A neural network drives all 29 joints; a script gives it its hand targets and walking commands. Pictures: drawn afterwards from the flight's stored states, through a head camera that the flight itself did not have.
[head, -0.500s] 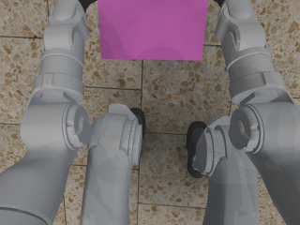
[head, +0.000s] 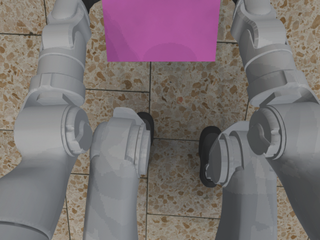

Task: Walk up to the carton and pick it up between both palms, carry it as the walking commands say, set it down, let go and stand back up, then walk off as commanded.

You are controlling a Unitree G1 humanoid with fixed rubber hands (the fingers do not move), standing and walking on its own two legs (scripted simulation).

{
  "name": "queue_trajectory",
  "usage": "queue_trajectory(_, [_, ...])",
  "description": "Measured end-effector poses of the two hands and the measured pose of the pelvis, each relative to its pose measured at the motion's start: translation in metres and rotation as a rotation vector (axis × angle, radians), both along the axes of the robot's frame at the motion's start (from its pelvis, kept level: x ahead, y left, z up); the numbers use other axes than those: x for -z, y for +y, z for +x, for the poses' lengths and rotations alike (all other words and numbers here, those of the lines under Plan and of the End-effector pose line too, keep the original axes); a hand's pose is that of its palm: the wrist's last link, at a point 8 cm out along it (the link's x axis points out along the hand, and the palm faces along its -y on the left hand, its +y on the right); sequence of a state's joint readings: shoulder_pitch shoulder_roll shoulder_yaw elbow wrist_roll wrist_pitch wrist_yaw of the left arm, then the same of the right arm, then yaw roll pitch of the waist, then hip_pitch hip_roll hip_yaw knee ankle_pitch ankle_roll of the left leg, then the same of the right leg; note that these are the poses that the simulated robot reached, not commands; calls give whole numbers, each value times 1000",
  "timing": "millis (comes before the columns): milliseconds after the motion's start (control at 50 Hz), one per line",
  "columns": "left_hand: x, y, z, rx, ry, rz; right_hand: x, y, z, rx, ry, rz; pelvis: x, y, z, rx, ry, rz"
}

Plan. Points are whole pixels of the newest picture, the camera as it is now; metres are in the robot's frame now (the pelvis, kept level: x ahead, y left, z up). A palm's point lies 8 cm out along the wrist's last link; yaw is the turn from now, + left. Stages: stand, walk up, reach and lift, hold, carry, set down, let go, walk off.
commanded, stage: set down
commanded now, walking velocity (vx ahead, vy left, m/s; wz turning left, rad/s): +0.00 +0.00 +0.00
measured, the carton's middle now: out of the picture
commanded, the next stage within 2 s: none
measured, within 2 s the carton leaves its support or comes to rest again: neither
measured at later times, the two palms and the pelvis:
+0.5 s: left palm out of the picture +0.51 +0.25 -0.18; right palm out of the picture +0.55 -0.06 -0.18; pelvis +0.00 +0.00 +0.00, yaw +0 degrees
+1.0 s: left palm (79, 0) +0.51 +0.24 -0.18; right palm out of the picture +0.55 -0.06 -0.18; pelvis +0.00 +0.00 -0.01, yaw +0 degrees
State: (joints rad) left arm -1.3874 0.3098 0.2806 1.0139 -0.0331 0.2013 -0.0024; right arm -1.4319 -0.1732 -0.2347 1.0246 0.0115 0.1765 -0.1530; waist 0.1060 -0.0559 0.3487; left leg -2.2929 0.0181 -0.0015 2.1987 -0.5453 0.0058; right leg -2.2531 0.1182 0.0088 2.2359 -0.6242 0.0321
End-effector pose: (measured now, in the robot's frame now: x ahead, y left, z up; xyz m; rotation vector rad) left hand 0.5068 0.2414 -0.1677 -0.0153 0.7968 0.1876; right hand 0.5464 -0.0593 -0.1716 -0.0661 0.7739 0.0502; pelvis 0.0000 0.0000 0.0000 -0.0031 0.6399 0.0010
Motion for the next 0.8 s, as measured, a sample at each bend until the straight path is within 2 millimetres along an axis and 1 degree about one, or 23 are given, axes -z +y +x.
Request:
queue_trajectory(400, [8, 4, 1, 0, 4, -3, 5, 2, 3, -21, -4, 19, 3, 2, 1, -3, -20, 0])
queue_trajectory(800, [12, 5, 3, 0, -5, -3, 8, 1, 6, -32, -12, 17, 6, 2, 3, -3, -37, -2])
